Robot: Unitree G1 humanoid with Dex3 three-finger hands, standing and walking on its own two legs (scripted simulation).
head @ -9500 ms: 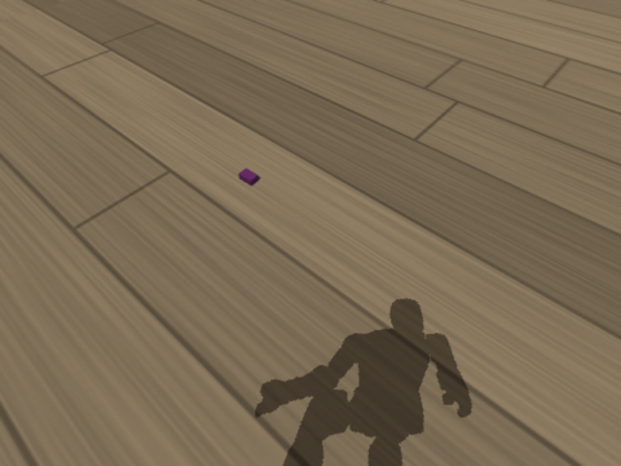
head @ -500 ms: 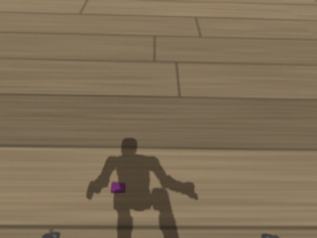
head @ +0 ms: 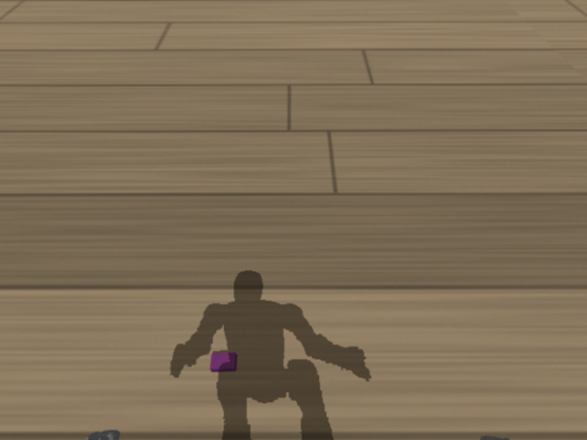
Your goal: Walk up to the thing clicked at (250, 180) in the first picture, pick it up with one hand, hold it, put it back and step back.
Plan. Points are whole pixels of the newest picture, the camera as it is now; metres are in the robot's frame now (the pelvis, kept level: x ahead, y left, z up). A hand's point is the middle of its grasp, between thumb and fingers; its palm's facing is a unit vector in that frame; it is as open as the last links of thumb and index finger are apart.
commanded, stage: walk up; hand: left
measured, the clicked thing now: (223, 362) +0.46 +0.24 -0.77
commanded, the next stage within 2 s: stand in 0.58 s
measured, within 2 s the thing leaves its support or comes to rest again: neither
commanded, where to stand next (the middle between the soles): +0.02 +0.00 m, yaw +2 degrees
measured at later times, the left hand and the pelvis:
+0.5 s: hand out of the picture +0.06 +0.26 -0.16, palm faces +0.01 -0.94 -0.33, open 7.4 cm; pelvis -0.01 +0.01 +0.00, yaw +0 degrees
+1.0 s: hand out of the picture +0.06 +0.27 -0.15, palm faces -0.02 -0.94 -0.35, open 7.4 cm; pelvis -0.02 +0.01 +0.00, yaw +0 degrees
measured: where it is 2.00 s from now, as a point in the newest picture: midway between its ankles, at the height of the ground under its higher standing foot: outside the picture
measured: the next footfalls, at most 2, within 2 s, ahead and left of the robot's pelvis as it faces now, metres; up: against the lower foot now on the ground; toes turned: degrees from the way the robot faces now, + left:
none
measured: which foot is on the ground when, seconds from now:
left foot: down 0.00-1.00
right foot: down 0.00-1.00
